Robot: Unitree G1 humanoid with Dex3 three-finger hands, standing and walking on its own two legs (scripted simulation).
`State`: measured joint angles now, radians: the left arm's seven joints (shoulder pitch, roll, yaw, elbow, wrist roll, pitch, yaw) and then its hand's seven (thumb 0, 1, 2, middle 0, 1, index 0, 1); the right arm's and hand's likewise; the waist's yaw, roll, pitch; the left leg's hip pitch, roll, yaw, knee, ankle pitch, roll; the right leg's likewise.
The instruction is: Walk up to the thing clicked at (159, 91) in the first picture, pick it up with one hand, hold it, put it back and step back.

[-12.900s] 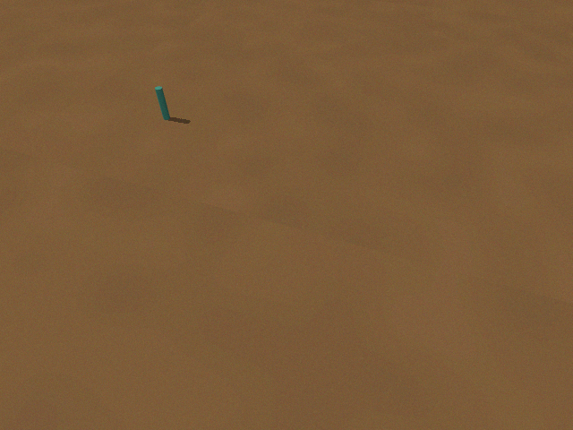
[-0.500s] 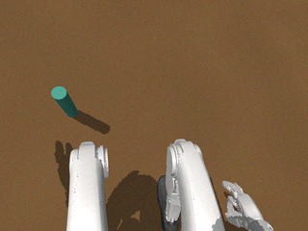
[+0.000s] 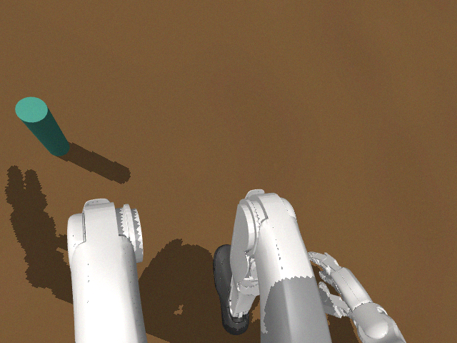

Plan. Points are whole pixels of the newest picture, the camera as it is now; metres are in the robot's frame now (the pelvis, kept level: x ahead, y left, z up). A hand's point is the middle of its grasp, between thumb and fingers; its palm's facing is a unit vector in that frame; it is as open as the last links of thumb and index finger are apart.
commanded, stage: approach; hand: left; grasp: from the side
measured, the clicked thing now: (47, 131) +0.47 +0.28 -0.23
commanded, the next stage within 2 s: close in in 0.14 s
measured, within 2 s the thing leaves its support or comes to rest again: neither
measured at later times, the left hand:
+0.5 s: hand (19, 149) +0.42 +0.31 -0.19, palm faces +0.25 -0.97 +0.06, open 17.6 cm
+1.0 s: hand (46, 150) +0.43 +0.27 -0.21, palm faces +0.25 -0.97 +0.03, open 17.5 cm
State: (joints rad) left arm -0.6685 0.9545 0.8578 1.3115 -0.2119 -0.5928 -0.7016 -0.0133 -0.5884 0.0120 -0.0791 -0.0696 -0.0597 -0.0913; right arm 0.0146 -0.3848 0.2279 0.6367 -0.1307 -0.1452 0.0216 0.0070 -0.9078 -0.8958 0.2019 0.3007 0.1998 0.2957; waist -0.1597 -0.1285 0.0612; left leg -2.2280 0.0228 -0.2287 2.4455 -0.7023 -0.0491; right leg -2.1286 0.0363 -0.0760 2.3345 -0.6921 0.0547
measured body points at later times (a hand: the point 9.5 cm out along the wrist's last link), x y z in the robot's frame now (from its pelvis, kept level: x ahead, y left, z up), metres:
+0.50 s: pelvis -0.01 +0.01 -0.05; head +0.23 +0.16 +0.31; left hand +0.40 +0.36 -0.19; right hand +0.15 -0.25 -0.09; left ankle +0.08 +0.14 -0.30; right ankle +0.11 -0.13 -0.30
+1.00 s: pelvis -0.01 +0.02 -0.05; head +0.22 +0.17 +0.30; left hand +0.41 +0.32 -0.21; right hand +0.14 -0.25 -0.09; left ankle +0.08 +0.14 -0.30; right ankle +0.11 -0.13 -0.29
